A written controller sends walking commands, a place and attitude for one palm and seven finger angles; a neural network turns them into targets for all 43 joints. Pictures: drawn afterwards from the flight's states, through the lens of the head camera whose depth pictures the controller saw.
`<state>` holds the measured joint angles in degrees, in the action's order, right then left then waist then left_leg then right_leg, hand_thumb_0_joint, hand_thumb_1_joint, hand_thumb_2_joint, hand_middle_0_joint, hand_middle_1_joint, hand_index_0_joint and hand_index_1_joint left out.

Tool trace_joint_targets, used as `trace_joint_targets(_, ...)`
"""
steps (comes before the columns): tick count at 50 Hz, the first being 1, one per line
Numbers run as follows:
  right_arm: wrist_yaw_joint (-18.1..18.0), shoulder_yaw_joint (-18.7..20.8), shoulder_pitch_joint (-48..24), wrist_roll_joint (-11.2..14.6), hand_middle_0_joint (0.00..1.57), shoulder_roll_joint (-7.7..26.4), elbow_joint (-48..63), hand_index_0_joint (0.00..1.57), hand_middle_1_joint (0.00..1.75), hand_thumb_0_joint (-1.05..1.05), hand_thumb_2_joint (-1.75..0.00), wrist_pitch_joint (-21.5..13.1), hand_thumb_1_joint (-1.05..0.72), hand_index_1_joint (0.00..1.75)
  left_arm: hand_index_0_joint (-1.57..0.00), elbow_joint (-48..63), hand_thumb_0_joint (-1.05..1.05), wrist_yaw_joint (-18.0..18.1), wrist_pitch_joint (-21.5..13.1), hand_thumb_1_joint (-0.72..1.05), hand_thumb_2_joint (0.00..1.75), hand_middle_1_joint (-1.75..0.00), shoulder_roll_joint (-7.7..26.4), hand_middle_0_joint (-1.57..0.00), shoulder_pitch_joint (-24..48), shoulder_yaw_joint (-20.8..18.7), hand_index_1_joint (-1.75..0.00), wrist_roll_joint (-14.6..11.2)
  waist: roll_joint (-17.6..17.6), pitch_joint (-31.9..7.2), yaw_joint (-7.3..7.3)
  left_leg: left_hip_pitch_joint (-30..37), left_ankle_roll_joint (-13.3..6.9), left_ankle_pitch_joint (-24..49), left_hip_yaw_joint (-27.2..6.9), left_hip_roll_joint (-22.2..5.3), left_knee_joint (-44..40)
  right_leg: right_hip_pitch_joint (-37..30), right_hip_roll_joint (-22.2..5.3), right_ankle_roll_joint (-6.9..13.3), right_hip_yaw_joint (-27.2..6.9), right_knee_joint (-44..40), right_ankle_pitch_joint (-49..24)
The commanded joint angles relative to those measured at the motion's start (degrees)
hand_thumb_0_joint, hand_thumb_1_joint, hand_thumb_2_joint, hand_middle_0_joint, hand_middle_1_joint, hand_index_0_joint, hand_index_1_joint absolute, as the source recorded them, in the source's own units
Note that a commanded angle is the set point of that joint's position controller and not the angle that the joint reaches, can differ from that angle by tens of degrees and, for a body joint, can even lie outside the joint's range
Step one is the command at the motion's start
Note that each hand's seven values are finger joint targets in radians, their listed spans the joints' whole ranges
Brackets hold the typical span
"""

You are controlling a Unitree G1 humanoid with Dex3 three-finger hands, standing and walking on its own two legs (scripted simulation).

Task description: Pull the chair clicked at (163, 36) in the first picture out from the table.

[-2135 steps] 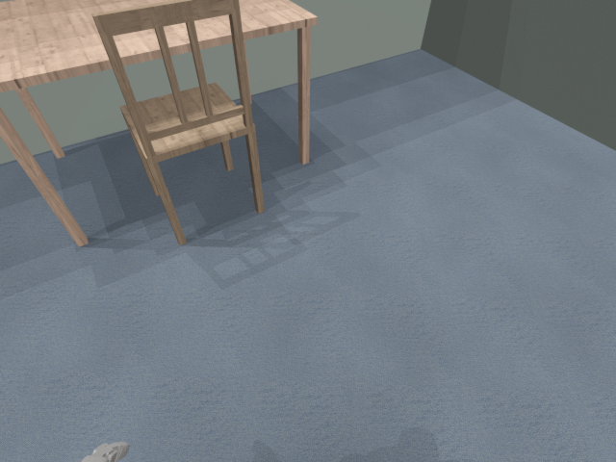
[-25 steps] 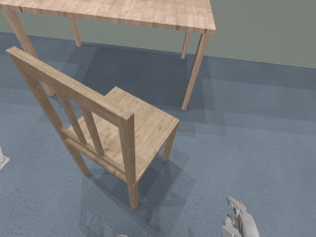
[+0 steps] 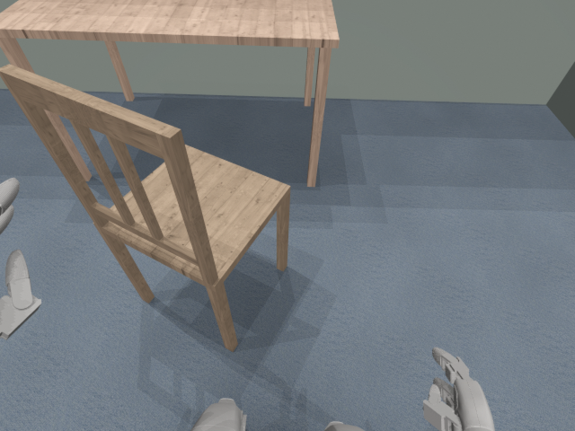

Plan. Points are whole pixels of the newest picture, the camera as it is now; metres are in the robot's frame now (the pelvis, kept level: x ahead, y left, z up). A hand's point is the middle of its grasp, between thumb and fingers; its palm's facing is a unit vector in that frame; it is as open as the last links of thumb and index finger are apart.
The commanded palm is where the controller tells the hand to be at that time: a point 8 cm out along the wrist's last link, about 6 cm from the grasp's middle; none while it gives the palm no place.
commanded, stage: stop stepping back and stand still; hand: left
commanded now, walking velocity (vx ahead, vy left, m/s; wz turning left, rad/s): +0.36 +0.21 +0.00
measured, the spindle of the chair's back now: (106, 177) +0.59 +0.42 -0.05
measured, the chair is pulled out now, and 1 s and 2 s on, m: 0.53 0.53 0.53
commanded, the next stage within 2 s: let the arm hang, fingers relaxed in 0.78 s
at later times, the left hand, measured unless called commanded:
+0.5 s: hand out of the picture +0.06 +0.21 +0.18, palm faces +0.50 -0.67 -0.54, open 7.4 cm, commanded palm +0.01 +0.25 +0.20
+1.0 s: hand out of the picture +0.07 +0.22 +0.03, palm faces +0.30 -0.85 -0.44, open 7.4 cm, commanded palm none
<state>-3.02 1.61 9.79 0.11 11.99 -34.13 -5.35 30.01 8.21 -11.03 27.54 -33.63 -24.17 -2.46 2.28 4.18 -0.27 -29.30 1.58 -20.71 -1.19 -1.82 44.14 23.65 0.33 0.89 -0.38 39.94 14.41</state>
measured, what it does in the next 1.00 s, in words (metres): walks backwards: left foot, then right foot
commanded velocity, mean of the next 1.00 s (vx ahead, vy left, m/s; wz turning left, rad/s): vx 0.17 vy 0.10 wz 0.00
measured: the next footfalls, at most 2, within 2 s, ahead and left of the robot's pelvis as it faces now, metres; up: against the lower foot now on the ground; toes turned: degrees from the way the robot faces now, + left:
left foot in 0.24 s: -0.10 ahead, +0.12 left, +0.00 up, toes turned +3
right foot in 0.46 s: -0.04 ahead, -0.13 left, +0.00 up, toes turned +3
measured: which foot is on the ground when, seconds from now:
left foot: up 0.00-0.22, down 0.24-0.46, up 0.48-0.90, down 0.92-1.00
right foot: down 0.00-0.24, up 0.26-0.44, down 0.46-1.00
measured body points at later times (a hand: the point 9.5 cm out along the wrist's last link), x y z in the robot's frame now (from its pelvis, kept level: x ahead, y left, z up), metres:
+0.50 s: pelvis -0.11 -0.06 -0.01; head -0.13 -0.09 +0.44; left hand +0.03 +0.25 +0.21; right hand +0.00 -0.30 -0.13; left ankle -0.14 +0.10 -0.69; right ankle -0.08 -0.13 -0.72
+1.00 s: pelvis -0.11 -0.05 +0.01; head -0.11 -0.07 +0.46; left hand +0.05 +0.26 +0.06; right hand +0.07 -0.29 -0.09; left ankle -0.15 +0.06 -0.72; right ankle -0.08 -0.13 -0.72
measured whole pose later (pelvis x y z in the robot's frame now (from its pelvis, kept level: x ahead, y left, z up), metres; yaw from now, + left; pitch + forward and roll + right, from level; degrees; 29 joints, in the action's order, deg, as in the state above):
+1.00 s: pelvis -0.11 -0.05 +0.01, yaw +7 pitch +2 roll +2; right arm 0.3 2.7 11.3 -2.1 16.6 -39.2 -3.4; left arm -5.6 2.7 -3.0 18.0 -18.3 -10.6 2.3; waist -0.1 -2.3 -0.4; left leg -15.7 -0.9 -18.4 1.9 2.7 32.5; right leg 22.1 -2.7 1.6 4.5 37.9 17.2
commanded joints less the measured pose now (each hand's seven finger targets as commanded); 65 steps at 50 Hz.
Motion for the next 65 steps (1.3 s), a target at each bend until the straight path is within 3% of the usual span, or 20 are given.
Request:
trace_joint_targets(1,-0.57,2.69,-2.01,-0.65,0.20,7.12,4.43,0.20,0.30,0.00,-0.90,-1.67,-0.90,0.30,-0.20,16.41,0.00,2.54,-1.73,0.90,0.90,-0.30,11.67,-0.20,12.07,-8.22,-0.30,0.81,8.48,-6.41,-2.41,7.27,0.45,-2.84,-2.66,3.24,40.17,19.68,-23.34,7.35,-30.57,-36.80,43.49)
trace_joint_targets(3,-1.45,1.65,-1.18,-0.86,0.20,6.38,5.82,0.20,0.30,0.00,-0.90,-1.10,-0.90,0.30,-0.20,11.99,0.00,2.51,-2.06,0.90,0.90,-0.30,10.64,-0.20,9.50,-8.95,-0.30,0.53,3.77,-9.59,-2.81,12.01,-0.10,-1.09,1.64,2.02,29.25,15.12,-16.04,3.63,-14.14,-30.34,35.60)
trace_joint_targets(9,-0.53,1.70,1.25,-1.08,0.20,8.22,6.15,0.20,0.30,0.00,-0.90,-3.90,-0.90,0.30,-0.20,6.66,0.00,2.84,-3.01,0.90,0.90,-0.30,5.84,-0.20,10.50,-6.08,-0.30,1.19,2.78,-10.85,-2.18,16.29,-5.11,-5.65,5.94,2.42,-24.52,-9.05,-12.68,-2.04,-0.82,-16.76,11.61)
trace_joint_targets(12,-0.01,2.66,2.28,-0.30,0.20,8.16,7.56,0.20,0.30,0.00,-0.90,-5.49,-0.90,0.30,-0.20,6.60,0.00,1.72,-4.02,0.90,0.90,-0.30,5.72,-0.20,8.76,-5.69,-0.30,1.77,-21.94,-1.50,-1.04,8.60,-13.39,-0.63,-9.85,-11.99,-35.19,0.98,0.27,-3.24,5.64,28.31,12.81)
trace_joint_targets(15,2.22,3.02,-0.96,0.67,0.20,6.50,6.22,0.20,0.30,0.00,-0.90,-5.23,-0.90,0.30,-0.20,6.16,0.00,0.46,-5.75,0.90,0.90,-0.30,10.77,-0.20,4.75,-11.33,-0.30,1.95,-18.98,-0.87,-0.19,1.26,-18.33,-8.55,-20.96,-17.32,-32.12,13.16,-4.11,-2.16,-5.08,46.87,8.51)
trace_joint_targets(17,1.24,2.46,-2.12,1.12,0.20,6.92,4.51,0.20,0.30,0.00,-0.90,-4.61,-0.90,0.30,-0.20,3.59,0.00,-0.12,-6.40,0.90,0.90,-0.30,7.69,-0.20,4.14,-8.82,-0.30,1.83,-7.25,5.88,0.83,-1.34,-14.34,-10.33,-12.65,-15.94,-28.19,10.40,-5.77,-0.24,-4.25,29.79,10.48)
trace_joint_targets(21,-0.81,2.05,1.16,0.01,0.20,8.04,4.14,0.20,0.30,0.00,-0.90,-4.54,-0.90,0.30,-0.20,7.72,0.00,0.36,-6.49,0.90,0.90,-0.30,8.35,-0.20,7.64,-10.05,-0.30,1.93,-9.10,-4.83,1.02,-1.80,-8.09,-9.56,-1.28,-5.40,-9.20,-18.92,-2.41,-1.30,3.77,-10.03,5.82)
trace_joint_targets(22,-0.66,2.29,1.32,0.07,0.20,7.27,3.27,0.20,0.30,0.00,-0.90,-4.51,-0.90,0.30,-0.20,6.87,0.00,0.40,-6.31,0.90,0.90,-0.30,8.63,-0.20,9.56,-9.75,-0.30,2.52,0.73,-7.33,0.76,-4.50,-6.76,-10.12,3.48,0.66,5.39,-23.04,-5.77,-1.16,-2.79,-15.60,6.53)
trace_joint_targets(23,-0.52,3.11,-0.90,0.25,0.20,7.10,3.66,0.20,0.30,0.00,-0.90,-4.45,-0.90,0.30,-0.20,6.04,0.00,0.47,-6.22,0.90,0.90,-0.30,10.16,-0.20,12.67,-10.12,-0.30,2.28,16.66,-8.01,0.14,-10.33,-5.67,-9.94,2.04,5.36,22.89,-20.45,-17.41,1.38,-26.27,-26.98,14.70)
trace_joint_targets(24,-0.60,3.34,-1.93,0.03,0.20,8.18,3.56,0.20,0.30,0.00,-0.90,-5.06,-0.90,0.30,-0.20,5.45,0.00,0.13,-6.06,0.90,0.90,-0.30,10.69,-0.20,16.69,-10.39,-0.30,1.52,15.52,-5.78,-1.21,-10.36,-4.29,-4.94,-3.12,4.85,31.56,-12.03,-23.32,3.53,-36.23,-32.69,21.23)
trace_joint_targets(26,0.68,4.41,-0.29,-0.18,0.20,10.12,1.57,0.20,0.30,0.00,-0.90,-5.11,-0.90,0.30,-0.20,3.85,0.00,-0.63,-6.64,0.90,0.90,-0.30,6.38,-0.20,16.18,-5.47,-0.30,1.63,6.36,-5.31,-1.64,-7.47,-3.40,3.95,-6.25,2.74,32.25,-9.61,-21.31,2.41,-34.54,-29.89,13.29)
trace_joint_targets(31,1.03,2.62,-2.08,0.35,0.20,7.03,2.73,0.20,0.30,0.00,-0.90,-2.54,-0.90,0.30,-0.20,0.98,0.00,-0.76,-6.96,0.90,0.90,-0.30,6.68,-0.20,10.95,-5.91,-0.30,0.81,4.84,-2.59,-1.43,-1.80,-2.74,9.17,1.07,1.36,18.82,-5.36,-15.87,1.55,-10.77,-31.46,14.32)
trace_joint_targets(43,-0.57,2.44,-0.37,0.42,0.20,6.62,8.32,0.20,0.30,0.00,-0.90,-3.83,-0.90,0.30,-0.20,9.45,0.00,2.69,-6.55,0.90,0.90,-0.30,6.37,-0.20,6.41,-5.28,-0.30,0.72,-3.92,-7.26,-0.14,21.83,-6.39,0.17,4.79,0.57,-25.19,-9.79,-11.42,2.35,-7.82,-23.76,14.95)
trace_joint_targets(44,5.20,2.88,4.47,-1.22,0.20,13.21,-4.54,0.20,0.30,0.00,-0.90,-2.97,-0.90,0.30,-0.20,-36.30,0.00,-6.00,5.45,0.90,0.90,-0.30,-8.38,-0.20,5.76,17.05,-0.30,6.38,-8.89,-2.74,-3.82,16.29,-7.00,16.06,-6.02,-5.13,-17.04,0.41,-11.04,0.97,0.51,-4.40,-8.65)
trace_joint_targets(45,4.57,2.55,6.98,-1.16,0.20,8.63,-1.21,0.20,0.30,0.00,-0.90,0.19,-0.90,0.30,-0.20,-35.91,0.00,-7.39,9.71,0.90,0.90,-0.30,-12.07,-0.20,3.97,17.41,-0.30,5.48,-9.58,-6.90,-2.07,20.71,-8.35,30.25,-8.10,-9.08,-18.00,2.26,-5.19,-1.50,2.73,-1.76,-4.25)
trace_joint_targets(49,3.03,1.45,1.81,-2.48,0.20,8.94,-0.74,0.20,0.30,0.00,-0.90,1.05,-0.90,0.30,-0.20,-41.97,0.00,-7.95,10.16,0.90,0.90,-0.30,-10.19,-0.20,11.59,18.95,-0.30,5.03,-0.21,-10.76,1.20,13.24,-8.31,37.35,-6.89,-7.94,-13.74,-7.86,-4.45,-0.54,1.84,-4.87,-2.18)
trace_joint_targets(53,2.24,1.74,1.56,-1.33,0.20,6.73,-3.42,0.20,0.30,0.00,-0.90,3.82,-0.90,0.30,-0.20,-57.51,0.00,-7.50,10.01,0.90,0.90,-0.30,-4.18,-0.20,11.37,18.27,-0.30,4.82,16.34,-9.47,2.47,3.67,-2.04,-8.58,0.84,3.86,1.16,-21.89,-19.24,11.00,-15.20,-15.05,-39.11)
trace_joint_targets(57,2.53,0.45,6.85,-0.93,0.20,2.94,-10.53,0.20,0.30,0.00,-0.90,4.63,-0.90,0.30,-0.20,-67.02,0.00,-6.64,10.83,0.90,0.90,-0.30,-5.86,-0.20,17.89,19.74,-0.30,3.89,-1.50,-7.68,-1.65,17.45,-3.08,8.32,-0.33,1.48,-17.04,-11.88,-12.53,6.28,-6.66,-11.78,-21.29)
trace_joint_targets(59,1.87,0.11,7.98,-1.64,0.20,6.14,-13.04,0.20,0.30,0.00,-0.90,3.96,-0.90,0.30,-0.20,-70.95,0.00,-6.85,11.37,0.90,0.90,-0.30,-10.86,-0.20,16.46,21.07,-0.30,2.88,-18.04,-6.41,-0.32,19.67,-6.88,21.03,-11.43,-7.28,-24.00,-6.56,-2.67,0.23,1.11,-7.23,1.88)
trace_joint_targets(65,0.85,0.23,7.22,-1.37,0.20,2.96,-16.13,0.20,0.30,0.00,-0.90,4.52,-0.90,0.30,-0.20,-80.69,0.00,-7.35,11.12,0.90,0.90,-0.30,-12.41,-0.20,14.46,21.29,-0.30,3.49,-6.51,-2.57,1.39,12.07,-6.50,9.91,-6.42,-3.82,-24.39,-14.93,-3.06,1.15,-0.67,-16.32,-4.21)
